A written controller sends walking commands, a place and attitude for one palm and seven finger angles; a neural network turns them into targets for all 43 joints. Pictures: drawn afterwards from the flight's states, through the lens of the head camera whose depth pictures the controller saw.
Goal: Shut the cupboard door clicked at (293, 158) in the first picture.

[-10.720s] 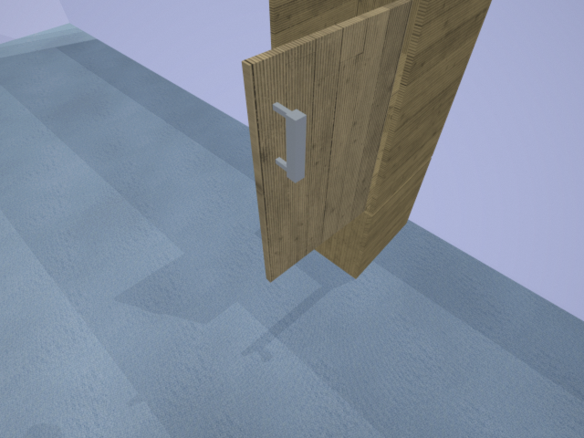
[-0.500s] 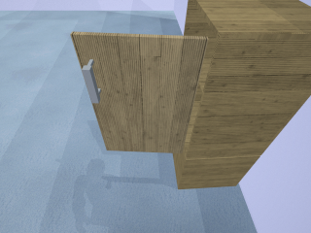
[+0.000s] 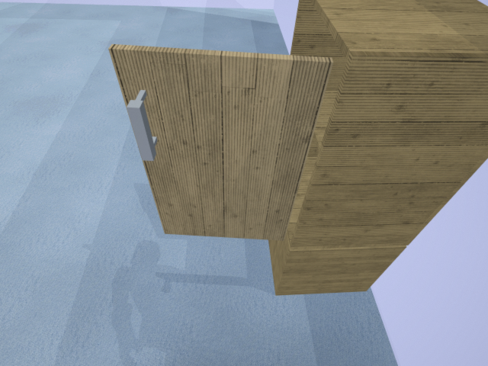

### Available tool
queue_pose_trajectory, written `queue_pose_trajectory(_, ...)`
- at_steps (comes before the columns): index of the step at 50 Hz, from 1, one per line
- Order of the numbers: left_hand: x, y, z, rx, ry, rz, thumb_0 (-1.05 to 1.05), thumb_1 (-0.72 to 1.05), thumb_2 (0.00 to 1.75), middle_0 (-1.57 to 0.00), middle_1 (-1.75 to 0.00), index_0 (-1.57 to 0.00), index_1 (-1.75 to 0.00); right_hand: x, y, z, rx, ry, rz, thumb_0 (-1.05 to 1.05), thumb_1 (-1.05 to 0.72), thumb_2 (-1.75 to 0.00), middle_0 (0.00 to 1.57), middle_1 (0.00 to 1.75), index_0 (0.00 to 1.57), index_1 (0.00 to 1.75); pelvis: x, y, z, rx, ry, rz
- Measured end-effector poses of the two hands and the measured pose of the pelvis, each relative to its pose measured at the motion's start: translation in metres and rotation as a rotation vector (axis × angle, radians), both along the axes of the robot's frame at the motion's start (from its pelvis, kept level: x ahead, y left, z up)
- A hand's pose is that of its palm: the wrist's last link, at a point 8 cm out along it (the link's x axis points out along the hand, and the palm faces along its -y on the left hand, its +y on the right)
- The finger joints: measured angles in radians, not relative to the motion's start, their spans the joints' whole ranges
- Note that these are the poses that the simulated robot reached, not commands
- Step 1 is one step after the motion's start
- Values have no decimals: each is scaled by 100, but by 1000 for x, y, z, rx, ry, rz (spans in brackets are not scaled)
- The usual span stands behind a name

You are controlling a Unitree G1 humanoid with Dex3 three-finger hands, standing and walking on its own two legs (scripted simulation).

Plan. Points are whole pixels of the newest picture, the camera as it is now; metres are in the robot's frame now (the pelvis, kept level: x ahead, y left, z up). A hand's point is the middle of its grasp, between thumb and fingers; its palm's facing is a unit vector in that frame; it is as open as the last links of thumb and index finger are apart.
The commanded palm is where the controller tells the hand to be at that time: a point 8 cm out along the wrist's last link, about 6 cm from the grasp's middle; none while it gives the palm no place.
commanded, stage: look again from close up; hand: left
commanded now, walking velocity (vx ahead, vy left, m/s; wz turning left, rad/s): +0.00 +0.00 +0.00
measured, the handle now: (145, 126) +0.52 +0.24 +0.10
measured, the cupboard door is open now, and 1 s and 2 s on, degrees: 84 84 84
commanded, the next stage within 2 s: shuffle to correct the standing spot in 0.22 s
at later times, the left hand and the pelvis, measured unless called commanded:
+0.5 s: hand out of the picture +0.01 +0.17 -0.18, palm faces +0.04 -0.99 -0.15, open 7.4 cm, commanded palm none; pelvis +0.02 +0.01 +0.00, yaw +0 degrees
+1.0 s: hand out of the picture +0.05 +0.19 -0.18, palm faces +0.01 -0.97 -0.22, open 7.3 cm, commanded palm none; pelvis +0.02 +0.01 -0.01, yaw +0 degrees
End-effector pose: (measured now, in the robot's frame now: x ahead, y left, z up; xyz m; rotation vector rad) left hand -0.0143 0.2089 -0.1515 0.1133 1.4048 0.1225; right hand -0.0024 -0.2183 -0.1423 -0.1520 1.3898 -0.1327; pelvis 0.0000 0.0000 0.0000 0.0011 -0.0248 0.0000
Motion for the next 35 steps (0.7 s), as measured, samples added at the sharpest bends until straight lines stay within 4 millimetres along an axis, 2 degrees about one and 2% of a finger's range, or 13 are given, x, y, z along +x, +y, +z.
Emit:
queue_pose_trajectory(12, 14, 4, -1, 5, -13, -1, 0, 91, 90, -20, -30, -20, -30, 11, -2, 2, -13, -3, -1, 1, -92, -90, 20, 30, 20, 30, 8, 0, 0, -2, -1, -1)
queue_pose_trajectory(22, 18, 8, -2, 5, -12, 6, 0, 91, 90, -20, -30, -20, -30, 16, 1, 1, -13, 2, 5, 0, -91, -90, 20, 30, 20, 30, 15, 3, -1, -3, -1, 1)
queue_pose_trajectory(28, 16, 14, -7, 3, 9, 40, 0, 91, 90, -20, -30, -20, -30, 18, 5, -4, -10, 30, 9, 0, -91, -90, 20, 30, 20, 30, 29, 9, -6, -8, 3, 8)
queue_pose_trajectory(35, 21, 21, -9, 12, 63, 50, 0, 91, 90, -20, -30, -19, -30, 32, 18, -4, -20, 31, -3, 0, -91, -90, 20, 30, 20, 30, 45, 17, -7, -1, 2, 5)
